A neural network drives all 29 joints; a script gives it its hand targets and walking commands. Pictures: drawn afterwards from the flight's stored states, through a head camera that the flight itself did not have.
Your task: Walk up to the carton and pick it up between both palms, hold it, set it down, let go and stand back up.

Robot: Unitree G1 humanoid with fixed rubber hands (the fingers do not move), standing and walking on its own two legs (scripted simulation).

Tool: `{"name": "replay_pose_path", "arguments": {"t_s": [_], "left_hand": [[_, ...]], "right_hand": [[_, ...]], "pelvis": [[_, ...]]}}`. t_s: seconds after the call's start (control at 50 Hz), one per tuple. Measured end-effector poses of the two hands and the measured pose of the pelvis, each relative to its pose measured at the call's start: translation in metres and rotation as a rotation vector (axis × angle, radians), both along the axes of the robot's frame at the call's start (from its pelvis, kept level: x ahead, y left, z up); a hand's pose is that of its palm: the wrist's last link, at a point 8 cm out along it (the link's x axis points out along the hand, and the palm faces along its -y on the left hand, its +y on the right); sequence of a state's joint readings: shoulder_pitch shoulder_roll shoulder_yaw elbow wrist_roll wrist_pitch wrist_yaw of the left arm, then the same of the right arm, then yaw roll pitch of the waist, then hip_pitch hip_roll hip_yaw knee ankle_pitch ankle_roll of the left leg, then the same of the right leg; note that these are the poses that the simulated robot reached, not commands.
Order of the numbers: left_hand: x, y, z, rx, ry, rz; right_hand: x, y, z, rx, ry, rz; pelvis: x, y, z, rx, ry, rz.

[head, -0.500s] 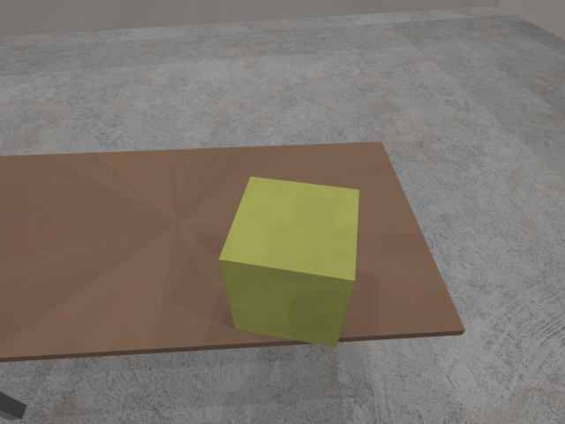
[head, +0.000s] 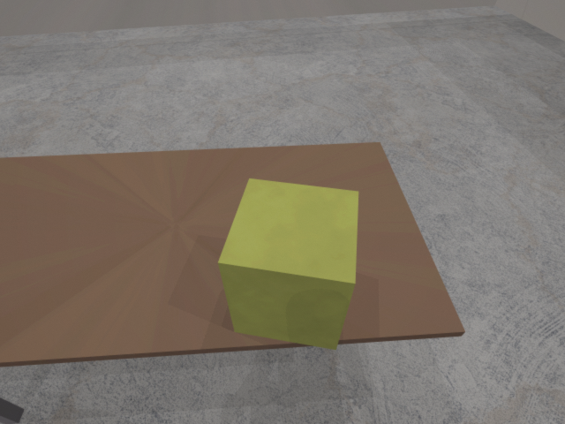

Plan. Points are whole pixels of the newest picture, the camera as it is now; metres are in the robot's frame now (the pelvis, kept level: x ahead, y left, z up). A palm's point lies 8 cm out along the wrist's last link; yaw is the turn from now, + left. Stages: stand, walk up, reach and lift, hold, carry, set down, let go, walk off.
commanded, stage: stand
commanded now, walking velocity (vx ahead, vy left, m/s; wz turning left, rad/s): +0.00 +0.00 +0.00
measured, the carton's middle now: (293, 265) +0.43 -0.01 -0.09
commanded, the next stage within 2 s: none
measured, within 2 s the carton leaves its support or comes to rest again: neither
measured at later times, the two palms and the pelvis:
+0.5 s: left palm out of the picture +0.00 +0.23 -0.14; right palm out of the picture -0.01 -0.23 -0.14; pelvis +0.00 +0.00 +0.00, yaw +0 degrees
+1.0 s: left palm out of the picture -0.01 +0.23 -0.14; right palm out of the picture -0.01 -0.23 -0.15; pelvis +0.00 +0.00 +0.00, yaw +0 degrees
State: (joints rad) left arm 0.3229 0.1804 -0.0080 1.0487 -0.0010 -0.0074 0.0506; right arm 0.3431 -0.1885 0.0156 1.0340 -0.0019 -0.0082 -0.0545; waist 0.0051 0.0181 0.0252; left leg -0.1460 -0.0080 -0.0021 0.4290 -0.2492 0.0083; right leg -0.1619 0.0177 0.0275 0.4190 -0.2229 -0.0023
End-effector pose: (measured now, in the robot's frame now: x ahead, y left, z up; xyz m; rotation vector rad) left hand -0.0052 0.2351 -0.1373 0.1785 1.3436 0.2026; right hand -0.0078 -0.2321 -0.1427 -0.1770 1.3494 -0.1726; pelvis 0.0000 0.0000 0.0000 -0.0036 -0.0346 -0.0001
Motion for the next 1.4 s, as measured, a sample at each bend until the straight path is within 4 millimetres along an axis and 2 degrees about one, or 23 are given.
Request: {"name": "replay_pose_path", "arguments": {"t_s": [0.64, 1.14, 1.4], "left_hand": [[0.001, -0.007, -0.001, -0.009, 0.022, -0.001], [-0.005, -0.01, -0.001, -0.012, 0.047, -0.005], [0.002, -0.012, -0.002, -0.021, 0.029, -0.015]], "right_hand": [[0.002, 0.004, -0.002, 0.015, 0.017, -0.01], [-0.008, 0.005, -0.003, 0.023, 0.043, -0.026], [-0.012, 0.004, -0.002, 0.017, 0.045, -0.036]], "pelvis": [[0.003, -0.002, 0.001, 0.002, 0.0, -0.002], [0.001, -0.003, 0.001, 0.001, 0.005, -0.012], [0.002, -0.003, 0.001, 0.001, 0.003, -0.018]]}}
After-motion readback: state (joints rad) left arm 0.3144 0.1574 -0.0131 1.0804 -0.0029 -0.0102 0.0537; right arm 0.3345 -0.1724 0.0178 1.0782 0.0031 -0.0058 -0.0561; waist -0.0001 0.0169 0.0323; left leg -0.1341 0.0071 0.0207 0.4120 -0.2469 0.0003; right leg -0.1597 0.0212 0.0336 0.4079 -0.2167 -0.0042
